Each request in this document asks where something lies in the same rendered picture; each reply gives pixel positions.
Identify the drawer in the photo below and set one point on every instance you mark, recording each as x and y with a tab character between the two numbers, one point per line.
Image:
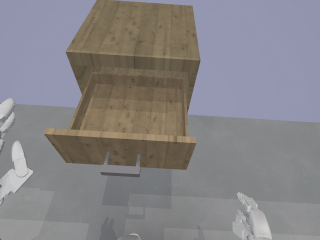
128	115

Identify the right robot hand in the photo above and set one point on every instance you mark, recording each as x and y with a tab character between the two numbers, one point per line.
256	224

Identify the left robot hand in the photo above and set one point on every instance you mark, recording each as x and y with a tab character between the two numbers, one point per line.
14	179

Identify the cabinet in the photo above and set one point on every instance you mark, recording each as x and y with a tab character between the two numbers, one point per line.
137	38

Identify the handle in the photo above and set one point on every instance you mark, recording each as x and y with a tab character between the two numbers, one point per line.
120	170

